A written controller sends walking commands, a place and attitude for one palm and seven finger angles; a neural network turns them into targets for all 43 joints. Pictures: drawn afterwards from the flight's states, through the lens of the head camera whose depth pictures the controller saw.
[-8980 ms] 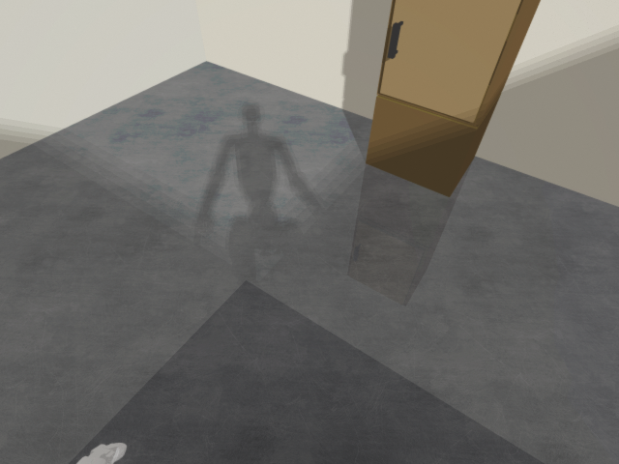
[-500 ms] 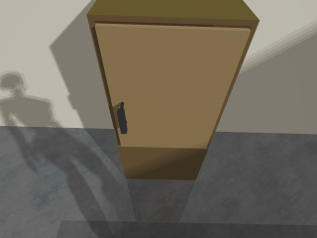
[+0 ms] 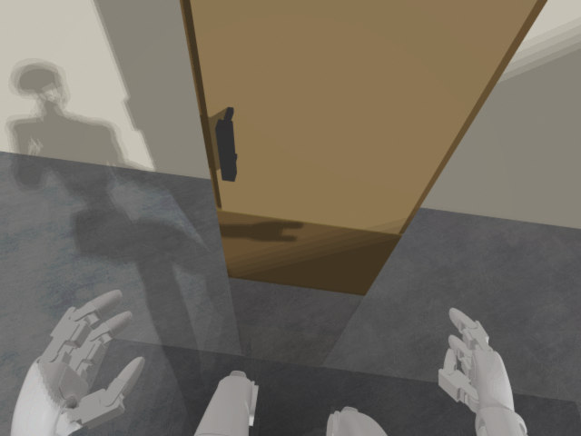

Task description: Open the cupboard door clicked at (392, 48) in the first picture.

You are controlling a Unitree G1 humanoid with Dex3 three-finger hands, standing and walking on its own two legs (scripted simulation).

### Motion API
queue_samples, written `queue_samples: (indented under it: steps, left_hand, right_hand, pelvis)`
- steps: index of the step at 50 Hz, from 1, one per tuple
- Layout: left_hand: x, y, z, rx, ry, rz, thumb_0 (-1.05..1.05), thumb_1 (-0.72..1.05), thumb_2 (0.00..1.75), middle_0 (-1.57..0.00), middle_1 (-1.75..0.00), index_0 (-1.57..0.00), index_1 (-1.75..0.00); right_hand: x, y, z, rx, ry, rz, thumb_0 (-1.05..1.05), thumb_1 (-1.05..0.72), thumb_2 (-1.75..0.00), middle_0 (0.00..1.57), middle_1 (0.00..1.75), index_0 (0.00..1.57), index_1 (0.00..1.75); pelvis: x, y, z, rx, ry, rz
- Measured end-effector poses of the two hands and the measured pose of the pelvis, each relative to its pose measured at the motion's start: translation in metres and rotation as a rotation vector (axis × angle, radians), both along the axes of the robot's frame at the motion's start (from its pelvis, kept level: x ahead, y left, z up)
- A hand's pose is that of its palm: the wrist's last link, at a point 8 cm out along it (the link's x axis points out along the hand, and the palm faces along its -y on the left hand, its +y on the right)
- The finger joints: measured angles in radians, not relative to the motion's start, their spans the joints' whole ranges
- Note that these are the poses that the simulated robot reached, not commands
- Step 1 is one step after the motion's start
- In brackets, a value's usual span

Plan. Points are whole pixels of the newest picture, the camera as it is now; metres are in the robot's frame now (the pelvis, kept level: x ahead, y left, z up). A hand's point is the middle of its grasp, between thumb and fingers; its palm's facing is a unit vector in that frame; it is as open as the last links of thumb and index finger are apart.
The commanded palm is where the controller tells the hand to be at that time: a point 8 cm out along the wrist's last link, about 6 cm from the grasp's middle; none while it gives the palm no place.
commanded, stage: raise the hand with hooked fingers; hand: left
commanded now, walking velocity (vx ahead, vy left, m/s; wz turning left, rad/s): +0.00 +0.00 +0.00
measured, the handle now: (229, 144) +0.57 +0.19 +0.01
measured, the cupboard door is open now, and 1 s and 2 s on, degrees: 0 0 0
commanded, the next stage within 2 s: move the hooked fingers beside the handle in 1.56 s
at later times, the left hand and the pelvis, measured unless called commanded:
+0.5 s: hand (107, 320) +0.23 +0.26 +0.03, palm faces +0.01 -1.00 -0.06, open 12.3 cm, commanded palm +0.21 +0.32 +0.04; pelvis +0.00 +0.03 -0.01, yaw -1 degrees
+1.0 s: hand (92, 286) +0.26 +0.29 +0.04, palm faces -0.01 -1.00 -0.08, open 13.9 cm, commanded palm +0.25 +0.35 +0.04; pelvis -0.01 +0.04 +0.00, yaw -2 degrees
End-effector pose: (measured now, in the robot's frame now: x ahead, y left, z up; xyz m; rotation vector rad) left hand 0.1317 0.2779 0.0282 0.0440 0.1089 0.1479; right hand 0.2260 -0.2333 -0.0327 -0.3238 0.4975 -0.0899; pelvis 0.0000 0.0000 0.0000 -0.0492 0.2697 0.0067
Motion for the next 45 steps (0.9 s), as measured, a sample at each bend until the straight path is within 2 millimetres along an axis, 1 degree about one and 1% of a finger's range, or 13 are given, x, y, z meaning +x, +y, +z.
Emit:
queue_samples:
  steps: [3,5,8,11,14,18,20,25,29,34,37,41,45]
  left_hand:
    - [0.018,0.005,0.022,0.065,-0.131,-0.029,0.01,0.40,0.68,-0.24,-0.62,-0.24,-0.62]
    - [0.038,0.005,0.027,0.081,-0.169,-0.096,0.01,0.35,0.67,-0.24,-0.65,-0.24,-0.65]
    - [0.068,0.004,0.015,0.038,-0.092,-0.200,0.01,0.28,0.64,-0.24,-0.69,-0.24,-0.69]
    - [0.082,0.008,0.000,-0.037,0.042,-0.227,0.00,0.22,0.61,-0.25,-0.74,-0.25,-0.74]
    - [0.082,0.019,0.003,-0.055,0.079,-0.168,0.00,0.15,0.58,-0.26,-0.78,-0.26,-0.78]
    - [0.073,0.034,0.020,0.003,-0.010,-0.073,0.00,0.06,0.54,-0.26,-0.84,-0.26,-0.84]
    - [0.071,0.038,0.023,0.031,-0.054,-0.063,0.00,0.01,0.52,-0.27,-0.87,-0.26,-0.87]
    - [0.076,0.039,0.002,0.013,-0.047,-0.133,0.00,-0.11,0.47,-0.27,-0.95,-0.27,-0.95]
    - [0.082,0.038,-0.003,-0.008,-0.031,-0.186,-0.01,-0.20,0.43,-0.28,-1.01,-0.28,-1.01]
    - [0.086,0.052,0.020,0.025,-0.106,-0.142,-0.01,-0.32,0.38,-0.29,-1.08,-0.29,-1.08]
    - [0.087,0.064,0.026,0.041,-0.116,-0.104,-0.01,-0.38,0.35,-0.30,-1.13,-0.30,-1.12]
    - [0.089,0.073,0.015,0.026,-0.050,-0.103,-0.01,-0.44,0.32,-0.30,-1.16,-0.30,-1.16]
    - [0.097,0.070,0.006,0.010,-0.021,-0.142,-0.01,-0.47,0.31,-0.30,-1.18,-0.30,-1.18]
  right_hand:
    - [-0.002,0.014,-0.025,0.025,0.060,0.023,0.01,-0.90,-0.90,0.20,0.30,0.20,0.30]
    - [-0.009,0.022,-0.042,0.054,0.100,0.020,0.01,-0.90,-0.90,0.20,0.30,0.20,0.30]
    - [-0.025,0.030,-0.058,0.104,0.160,-0.026,0.01,-0.90,-0.90,0.20,0.30,0.20,0.30]
    - [-0.045,0.030,-0.062,0.131,0.211,-0.091,0.01,-0.90,-0.90,0.21,0.30,0.20,0.30]
    - [-0.062,0.024,-0.056,0.122,0.240,-0.145,0.01,-0.90,-0.90,0.21,0.30,0.20,0.30]
    - [-0.074,0.015,-0.047,0.074,0.258,-0.166,0.01,-0.90,-0.90,0.21,0.30,0.20,0.30]
    - [-0.075,0.011,-0.046,0.045,0.261,-0.155,0.01,-0.90,-0.90,0.21,0.30,0.20,0.30]
    - [-0.071,0.006,-0.044,-0.007,0.236,-0.137,0.01,-0.90,-0.90,0.20,0.30,0.20,0.30]
    - [-0.066,0.010,-0.035,-0.017,0.196,-0.130,0.01,-0.90,-0.90,0.20,0.30,0.20,0.30]
    - [-0.062,0.024,-0.024,0.002,0.167,-0.105,0.01,-0.90,-0.90,0.20,0.30,0.20,0.30]
    - [-0.061,0.031,-0.023,0.017,0.167,-0.083,0.01,-0.90,-0.90,0.20,0.30,0.20,0.30]
    - [-0.065,0.035,-0.027,0.025,0.181,-0.063,0.01,-0.90,-0.90,0.21,0.30,0.20,0.30]
    - [-0.073,0.032,-0.031,0.011,0.204,-0.067,0.01,-0.90,-0.90,0.21,0.30,0.20,0.30]
  pelvis:
    - [0.000,0.002,-0.007,-0.018,0.022,0.010]
    - [-0.001,0.003,-0.011,-0.023,0.038,0.009]
    - [-0.002,0.007,-0.012,-0.021,0.059,-0.004]
    - [0.000,0.011,-0.007,-0.011,0.068,-0.017]
    - [0.004,0.016,0.000,-0.005,0.072,-0.031]
    - [0.006,0.022,0.004,-0.007,0.070,-0.031]
    - [0.005,0.026,0.002,-0.011,0.073,-0.025]
    - [-0.002,0.032,-0.006,-0.021,0.079,-0.019]
    - [-0.006,0.034,-0.006,-0.026,0.073,-0.021]
    - [-0.009,0.036,0.000,-0.030,0.059,-0.019]
    - [-0.010,0.037,0.002,-0.031,0.057,-0.013]
    - [-0.012,0.038,0.001,-0.032,0.058,-0.010]
    - [-0.013,0.038,0.000,-0.032,0.060,-0.012]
